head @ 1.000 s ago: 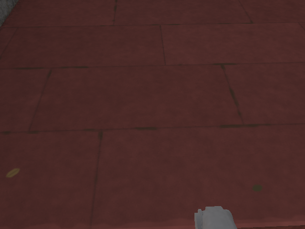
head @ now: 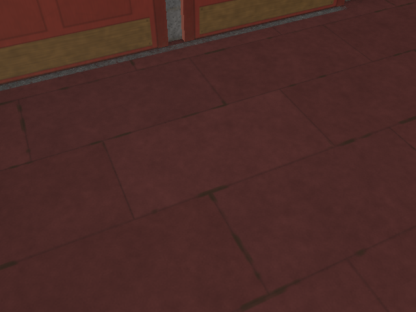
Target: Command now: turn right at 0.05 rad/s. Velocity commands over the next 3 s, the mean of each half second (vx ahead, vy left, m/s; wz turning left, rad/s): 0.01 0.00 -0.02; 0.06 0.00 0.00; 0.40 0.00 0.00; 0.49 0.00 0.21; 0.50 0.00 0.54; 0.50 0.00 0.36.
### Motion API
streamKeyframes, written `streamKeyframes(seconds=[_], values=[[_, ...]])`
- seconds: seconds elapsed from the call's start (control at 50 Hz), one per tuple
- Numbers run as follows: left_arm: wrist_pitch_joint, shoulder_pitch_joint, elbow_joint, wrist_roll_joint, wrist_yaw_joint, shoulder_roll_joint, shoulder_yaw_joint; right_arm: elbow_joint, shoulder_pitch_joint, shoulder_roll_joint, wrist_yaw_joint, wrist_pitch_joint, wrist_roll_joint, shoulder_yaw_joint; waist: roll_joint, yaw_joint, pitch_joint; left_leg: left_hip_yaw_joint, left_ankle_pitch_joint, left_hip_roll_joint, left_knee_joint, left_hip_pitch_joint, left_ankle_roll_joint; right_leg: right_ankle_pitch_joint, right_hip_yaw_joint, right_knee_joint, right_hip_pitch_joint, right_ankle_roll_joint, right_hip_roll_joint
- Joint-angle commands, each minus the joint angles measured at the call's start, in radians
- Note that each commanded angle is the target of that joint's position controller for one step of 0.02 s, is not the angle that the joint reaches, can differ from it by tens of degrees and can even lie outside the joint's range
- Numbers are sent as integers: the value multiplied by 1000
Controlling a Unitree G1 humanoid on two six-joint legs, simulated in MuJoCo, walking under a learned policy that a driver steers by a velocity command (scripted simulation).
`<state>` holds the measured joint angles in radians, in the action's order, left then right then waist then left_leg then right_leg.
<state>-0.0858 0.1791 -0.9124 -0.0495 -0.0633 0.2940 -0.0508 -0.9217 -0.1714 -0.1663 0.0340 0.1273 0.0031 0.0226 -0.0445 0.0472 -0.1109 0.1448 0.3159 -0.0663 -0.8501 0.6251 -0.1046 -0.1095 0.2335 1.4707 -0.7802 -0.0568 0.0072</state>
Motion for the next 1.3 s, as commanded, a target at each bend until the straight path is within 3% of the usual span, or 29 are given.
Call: streamKeyframes(seconds=[0.02,0.12,0.18,0.22,0.24,0.26,0.28,0.3,0.32,0.34,0.38,0.4,0.44,0.5,0.6,0.82,0.86,0.92,0.96,1.0,1.08,1.12,1.14,1.16,1.18,1.2,1.24,1.26,1.3], values=[[-8,160,-58,-10,2,94,-32,112,186,-62,15,25,-3,5,70,-92,-17,-293,97,174,259,-7,-65,26,-42,-25,141,-21,32],[11,193,-73,-14,35,55,-23,119,173,-13,34,33,-10,46,91,-77,-3,-381,120,228,107,-12,-89,-40,-90,-301,260,-95,96],[12,211,-67,18,17,-7,1,110,222,-44,33,12,-9,56,56,-98,32,-375,147,198,-18,13,-54,-13,-180,-867,424,-109,97],[-7,196,-65,54,3,-42,22,71,166,-69,30,-30,-34,55,12,-93,65,-397,126,199,-98,-6,-56,277,-246,-1288,536,-97,68],[-19,191,-58,55,4,-51,31,43,103,-87,36,-57,-41,52,34,-75,60,-437,66,226,-128,-11,-59,366,-240,-1367,582,-67,67],[-34,247,-55,55,-15,-71,55,59,100,-37,89,-69,-50,83,55,-92,10,-415,-5,206,-261,-11,9,455,-205,-1187,597,-14,97],[-43,299,-50,33,-13,-16,43,82,107,-13,92,-78,-28,95,70,-100,-18,-419,-166,213,-294,-46,6,532,-183,-1253,588,31,108],[-53,287,-29,50,-28,66,30,98,65,-18,87,-83,-9,90,23,-37,-76,-297,-180,158,-402,-49,33,655,-204,-1179,652,72,111],[-53,289,-20,63,-38,107,25,102,79,-42,80,-81,-15,79,-13,-38,-74,-229,-41,136,-495,-1,50,591,-229,-1148,659,79,114],[-48,312,-31,68,-39,79,35,109,105,-67,71,-76,-6,69,-35,-54,-51,-206,98,136,-545,62,46,470,-218,-1180,669,67,115],[-34,319,-25,63,-36,43,51,101,146,-52,70,-56,-7,70,-47,-66,-7,-183,272,142,-598,218,49,400,-219,-1198,750,27,118],[-6,278,-32,55,-51,-1,58,93,164,-74,69,-35,0,59,10,-75,91,-159,287,183,-501,165,92,154,-134,-1260,591,59,185],[7,315,-28,48,-46,53,48,84,204,-87,74,-23,-14,61,28,-97,130,-225,204,158,-537,235,30,235,-200,-1244,665,16,121],[-15,390,-29,39,-23,51,49,42,190,-67,75,-34,-23,65,10,-110,68,-228,127,159,-566,280,7,527,-204,-1190,785,-3,127],[-10,432,-50,45,-37,-31,79,-12,140,-60,78,-45,-5,70,18,-96,92,-238,202,157,-535,250,34,240,-227,-1223,730,31,82],[-7,430,-74,49,-29,-16,104,-45,141,-89,82,-37,-2,68,39,-82,135,-242,214,155,-488,162,35,-13,-234,-1274,594,35,59],[-3,467,-100,42,-23,-15,106,-46,132,-90,79,-39,-1,64,24,-91,158,-237,321,147,-492,192,35,-148,-215,-1308,584,69,76],[6,543,-161,-5,-6,23,91,-8,215,-64,60,-30,23,54,-43,-159,253,-175,398,123,-641,481,49,-271,-46,-1399,725,223,219],[5,559,-184,-15,1,7,92,30,254,-19,45,-20,39,56,-49,-177,243,-143,403,134,-715,629,35,-242,22,-1422,865,289,303],[-3,501,-167,1,4,-11,99,61,239,5,38,-23,55,60,-42,-153,206,-132,395,140,-725,614,10,-173,17,-1433,898,310,340],[-20,397,-106,18,14,39,103,93,174,-44,49,-33,41,44,-44,-67,76,-113,335,71,-577,101,-72,270,-172,-1363,614,238,216],[-42,398,-80,18,39,93,86,120,103,-101,39,-35,26,25,-19,-20,-35,-218,106,72,-468,-150,-136,781,-259,-1172,501,195,154],[-44,371,-63,15,40,83,81,110,-16,-142,29,-36,24,13,32,24,-73,-382,132,108,-328,-288,-192,827,-259,-1019,377,171,114],[-34,318,-41,-1,28,38,80,72,-180,-223,9,-43,35,-14,170,72,-105,-642,215,173,-66,-406,-260,592,-231,-796,218,152,34],[-15,154,10,-21,16,-14,77,8,-459,-304,-14,-55,73,-44,398,210,-105,-1100,209,341,329,-504,-380,-76,-133,-232,-60,117,-86],[-15,87,8,-5,7,-21,45,-17,-566,-290,-20,-31,87,-40,370,232,-61,-1232,343,352,386,-400,-303,-27,82,295,-158,140,-112],[-37,49,56,-11,11,-45,45,-41,-237,-187,13,-19,62,-39,139,40,139,-914,197,304,314,-174,-236,23,61,482,-243,191,-105],[-24,9,106,-23,18,-58,52,-57,-159,-120,16,-22,60,-27,40,-15,123,-801,154,311,303,-153,-212,-14,32,460,-244,204,-79],[14,5,111,-45,23,-78,57,-94,-56,-13,5,-28,64,0,19,-89,151,-687,233,271,357,-87,-178,-13,22,427,-278,248,-42]])
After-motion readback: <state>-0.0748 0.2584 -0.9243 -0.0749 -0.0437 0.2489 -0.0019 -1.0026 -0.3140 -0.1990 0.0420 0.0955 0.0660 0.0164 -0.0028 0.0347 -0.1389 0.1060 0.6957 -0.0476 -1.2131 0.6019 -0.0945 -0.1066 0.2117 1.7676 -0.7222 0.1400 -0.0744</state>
